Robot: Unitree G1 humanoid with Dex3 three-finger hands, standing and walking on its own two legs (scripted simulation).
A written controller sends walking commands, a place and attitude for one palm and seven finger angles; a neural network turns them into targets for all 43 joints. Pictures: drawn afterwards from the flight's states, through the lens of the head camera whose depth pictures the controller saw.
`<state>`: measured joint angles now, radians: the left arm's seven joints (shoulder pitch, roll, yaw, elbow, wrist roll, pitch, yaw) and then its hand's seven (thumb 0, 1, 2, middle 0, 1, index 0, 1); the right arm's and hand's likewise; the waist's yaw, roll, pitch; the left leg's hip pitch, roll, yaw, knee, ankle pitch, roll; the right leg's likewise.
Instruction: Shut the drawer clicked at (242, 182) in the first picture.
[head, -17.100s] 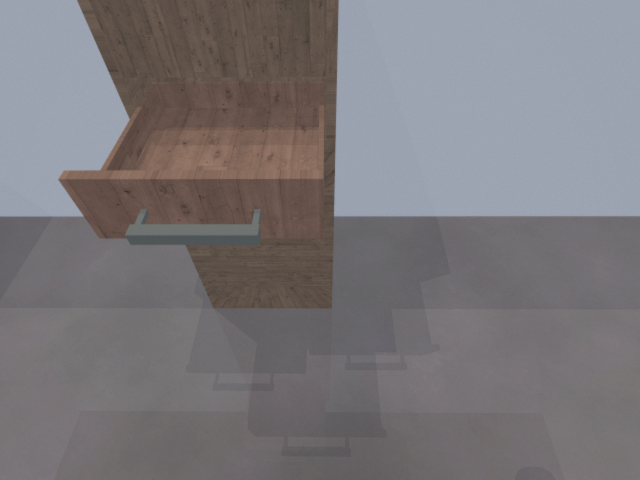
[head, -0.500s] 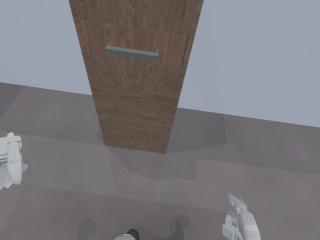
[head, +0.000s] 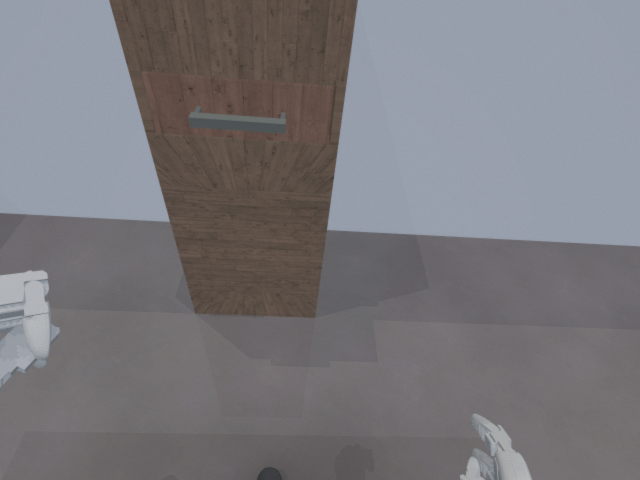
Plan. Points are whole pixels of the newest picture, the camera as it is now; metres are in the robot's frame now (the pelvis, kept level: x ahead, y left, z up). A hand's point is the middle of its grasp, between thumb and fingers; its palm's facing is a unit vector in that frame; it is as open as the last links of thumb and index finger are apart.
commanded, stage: stop stepping back and stand still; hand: left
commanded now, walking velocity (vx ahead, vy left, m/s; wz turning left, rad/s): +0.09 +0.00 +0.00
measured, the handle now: (239, 118) +0.79 +0.18 +0.05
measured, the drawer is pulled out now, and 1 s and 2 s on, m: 0.00 0.00 0.00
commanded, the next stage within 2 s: let the arm hang, fingers relaxed in 0.48 s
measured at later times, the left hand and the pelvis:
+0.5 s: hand (29, 365) +0.17 +0.25 +0.17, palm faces +0.33 -0.82 -0.47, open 3.2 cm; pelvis -0.01 +0.01 +0.00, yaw +0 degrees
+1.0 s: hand out of the picture -0.04 +0.21 -0.17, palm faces +0.05 -0.97 -0.23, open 3.7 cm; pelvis -0.02 +0.01 +0.01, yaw +2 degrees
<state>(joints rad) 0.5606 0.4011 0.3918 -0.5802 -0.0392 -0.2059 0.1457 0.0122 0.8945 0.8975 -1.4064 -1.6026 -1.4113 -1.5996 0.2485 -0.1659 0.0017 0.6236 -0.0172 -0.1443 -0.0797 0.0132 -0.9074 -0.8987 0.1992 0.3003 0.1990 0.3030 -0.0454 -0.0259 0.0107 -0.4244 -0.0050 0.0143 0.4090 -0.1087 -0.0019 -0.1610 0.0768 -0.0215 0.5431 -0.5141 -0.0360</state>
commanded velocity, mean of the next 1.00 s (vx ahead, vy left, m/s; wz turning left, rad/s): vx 0.03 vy -0.02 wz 0.00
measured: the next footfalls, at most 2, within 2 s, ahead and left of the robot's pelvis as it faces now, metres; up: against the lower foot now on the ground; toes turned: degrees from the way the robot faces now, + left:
left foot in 0.18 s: +0.06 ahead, +0.12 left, +0.00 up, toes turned +0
right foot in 0.38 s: +0.02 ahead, -0.09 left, +0.00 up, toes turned -1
